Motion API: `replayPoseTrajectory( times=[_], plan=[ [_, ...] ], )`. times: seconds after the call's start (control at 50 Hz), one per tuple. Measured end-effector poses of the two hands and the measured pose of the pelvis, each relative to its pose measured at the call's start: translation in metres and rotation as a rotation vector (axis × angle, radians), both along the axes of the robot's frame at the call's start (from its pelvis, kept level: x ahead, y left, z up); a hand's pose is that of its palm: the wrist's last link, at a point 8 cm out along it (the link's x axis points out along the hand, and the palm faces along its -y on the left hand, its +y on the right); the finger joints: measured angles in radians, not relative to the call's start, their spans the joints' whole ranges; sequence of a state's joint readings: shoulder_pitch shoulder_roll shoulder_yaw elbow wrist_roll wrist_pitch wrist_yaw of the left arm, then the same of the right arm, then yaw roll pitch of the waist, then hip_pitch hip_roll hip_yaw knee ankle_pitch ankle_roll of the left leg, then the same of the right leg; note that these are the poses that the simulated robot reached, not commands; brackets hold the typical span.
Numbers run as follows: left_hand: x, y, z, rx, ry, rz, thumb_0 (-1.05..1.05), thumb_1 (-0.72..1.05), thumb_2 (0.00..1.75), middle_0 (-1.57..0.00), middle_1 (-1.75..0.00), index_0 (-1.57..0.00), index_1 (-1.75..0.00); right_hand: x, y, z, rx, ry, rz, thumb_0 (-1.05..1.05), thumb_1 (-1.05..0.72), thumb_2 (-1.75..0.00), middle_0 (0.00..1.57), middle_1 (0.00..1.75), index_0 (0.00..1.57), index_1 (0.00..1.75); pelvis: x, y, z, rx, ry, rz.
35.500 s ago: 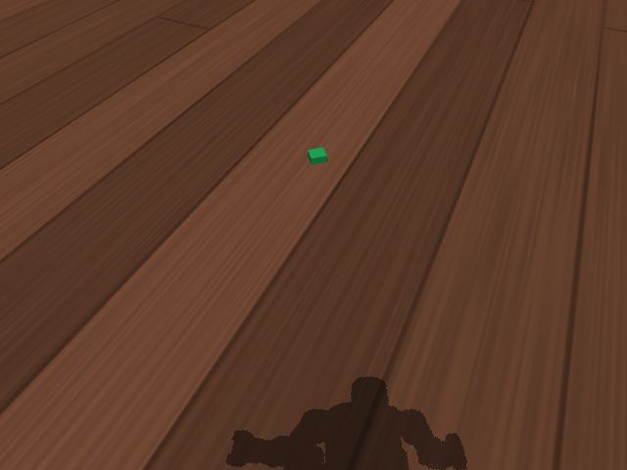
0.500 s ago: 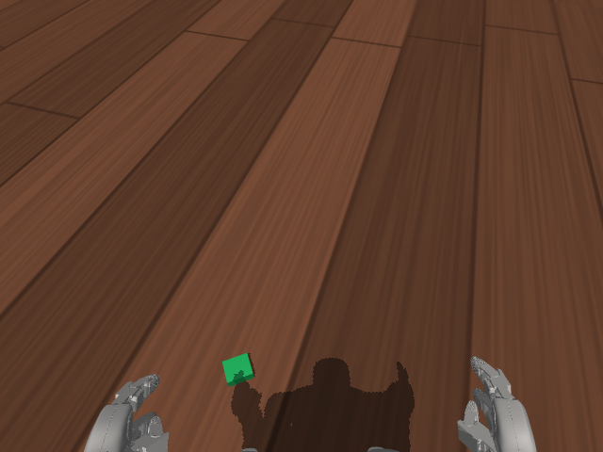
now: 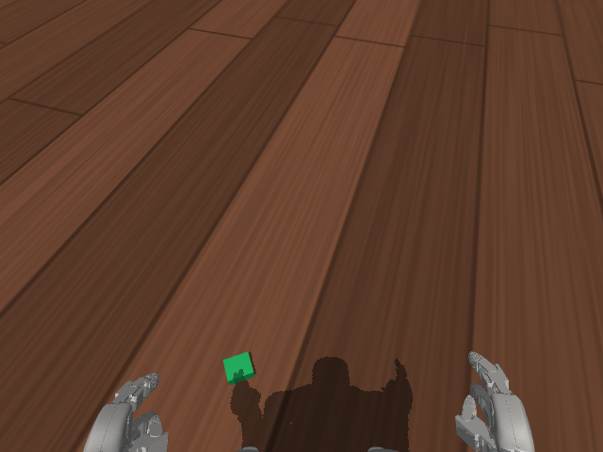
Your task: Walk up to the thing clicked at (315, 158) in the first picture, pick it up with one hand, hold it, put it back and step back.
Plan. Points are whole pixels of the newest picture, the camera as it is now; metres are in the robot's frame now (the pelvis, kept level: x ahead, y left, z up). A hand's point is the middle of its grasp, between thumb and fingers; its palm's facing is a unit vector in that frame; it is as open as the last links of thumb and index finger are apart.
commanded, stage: home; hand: left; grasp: from above
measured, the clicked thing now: (238, 368) +0.46 +0.19 -0.70
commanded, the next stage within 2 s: stand in 0.68 s
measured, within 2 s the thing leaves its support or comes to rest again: neither
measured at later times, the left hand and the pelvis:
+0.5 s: hand (165, 439) +0.16 +0.18 -0.05, palm faces +0.03 -0.98 -0.21, open 7.4 cm; pelvis +0.00 +0.00 +0.00, yaw +0 degrees
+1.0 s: hand out of the picture +0.13 +0.22 -0.10, palm faces +0.01 -0.94 -0.34, open 7.4 cm; pelvis -0.01 +0.00 +0.03, yaw +0 degrees
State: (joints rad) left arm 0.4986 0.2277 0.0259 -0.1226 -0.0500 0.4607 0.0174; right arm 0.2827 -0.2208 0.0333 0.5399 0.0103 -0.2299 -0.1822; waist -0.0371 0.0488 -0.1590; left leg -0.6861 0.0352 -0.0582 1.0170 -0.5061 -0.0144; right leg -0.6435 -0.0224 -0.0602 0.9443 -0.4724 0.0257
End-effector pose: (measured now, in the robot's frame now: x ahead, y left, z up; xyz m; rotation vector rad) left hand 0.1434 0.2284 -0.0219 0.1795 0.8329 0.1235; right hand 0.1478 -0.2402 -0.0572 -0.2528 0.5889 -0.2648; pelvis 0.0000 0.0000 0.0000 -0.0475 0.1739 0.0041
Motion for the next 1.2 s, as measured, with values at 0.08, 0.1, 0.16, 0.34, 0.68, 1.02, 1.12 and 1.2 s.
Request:
replayPoseTrajectory(
  times=[0.08,0.1,0.16,0.34,0.68,1.02,1.12,1.2],
  plan=[
    [0.001,0.0,0.0,0.001,0.001,-0.002,0.01,0.9,0.89,-0.2,-0.3,-0.2,-0.3,-0.001,0.0,-0.001,0.001,0.006,-0.002,0.02,-0.9,-0.9,0.2,0.3,0.2,0.3,0.0,0.0,0.0,0.0,0.002,-0.002],
    [0.001,0.0,0.0,0.002,0.002,-0.003,0.01,0.9,0.89,-0.2,-0.3,-0.2,-0.3,-0.001,0.0,-0.001,0.001,0.007,-0.003,0.02,-0.9,-0.9,0.2,0.3,0.2,0.3,0.0,0.0,0.0,0.0,0.003,-0.002],
    [0.001,0.0,0.0,0.004,0.0,-0.005,0.01,0.9,0.89,-0.2,-0.3,-0.2,-0.3,-0.002,-0.001,-0.002,0.001,0.01,-0.007,0.02,-0.9,-0.9,0.2,0.3,0.2,0.3,0.001,0.0,0.0,0.001,0.004,-0.003],
    [0.003,-0.001,0.0,0.001,-0.001,-0.004,0.01,0.9,0.89,-0.2,-0.3,-0.2,-0.3,-0.002,-0.003,-0.002,-0.002,0.013,-0.012,0.02,-0.91,-0.9,0.2,0.3,0.2,0.3,0.002,0.0,-0.001,0.001,0.004,-0.003],
    [0.004,-0.003,0.0,0.001,0.002,-0.001,0.01,0.9,0.89,-0.2,-0.3,-0.2,-0.3,0.002,-0.006,-0.003,0.001,0.012,-0.01,0.02,-0.91,-0.9,0.2,0.3,0.2,0.3,0.004,-0.003,-0.001,0.003,0.009,-0.001],
    [-0.028,0.039,-0.042,0.139,0.146,0.014,0.01,0.9,0.89,-0.2,-0.3,-0.21,-0.3,-0.039,-0.035,-0.02,0.002,0.436,0.071,0.02,-0.9,-0.9,0.2,0.3,0.2,0.3,-0.006,-0.004,0.027,0.055,-0.153,-0.009],
    [-0.061,0.048,-0.047,0.134,0.264,0.057,0.01,0.9,0.89,-0.2,-0.3,-0.2,-0.3,-0.062,-0.041,-0.017,0.011,0.518,0.023,0.01,-0.91,-0.9,0.2,0.3,0.2,0.3,-0.003,-0.002,0.039,0.049,-0.181,-0.008],
    [-0.084,0.049,-0.048,0.121,0.341,0.081,0.01,0.9,0.89,-0.2,-0.3,-0.2,-0.3,-0.077,-0.039,-0.015,0.026,0.577,0.0,0.01,-0.91,-0.9,0.2,0.3,0.2,0.3,-0.002,-0.001,0.047,0.048,-0.2,-0.005]
  ],
)
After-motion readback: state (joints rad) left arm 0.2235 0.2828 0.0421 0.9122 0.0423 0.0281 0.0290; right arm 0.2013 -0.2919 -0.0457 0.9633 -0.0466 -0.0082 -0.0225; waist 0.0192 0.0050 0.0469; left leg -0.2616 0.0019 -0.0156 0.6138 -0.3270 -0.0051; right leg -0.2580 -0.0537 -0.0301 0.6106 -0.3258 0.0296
